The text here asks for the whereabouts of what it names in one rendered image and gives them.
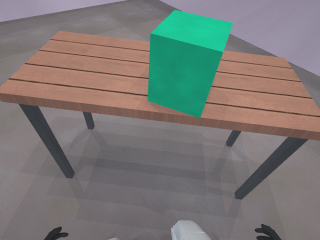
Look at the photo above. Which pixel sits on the right robot thigh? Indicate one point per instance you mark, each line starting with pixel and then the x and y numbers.
pixel 188 230

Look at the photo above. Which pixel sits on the right robot hand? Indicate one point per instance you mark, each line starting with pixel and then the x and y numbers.
pixel 268 231

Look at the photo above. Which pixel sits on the table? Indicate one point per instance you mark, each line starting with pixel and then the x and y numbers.
pixel 109 75

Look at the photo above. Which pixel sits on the carton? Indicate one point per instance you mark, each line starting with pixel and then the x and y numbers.
pixel 185 52

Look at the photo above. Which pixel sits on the left robot hand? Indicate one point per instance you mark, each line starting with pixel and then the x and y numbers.
pixel 54 234

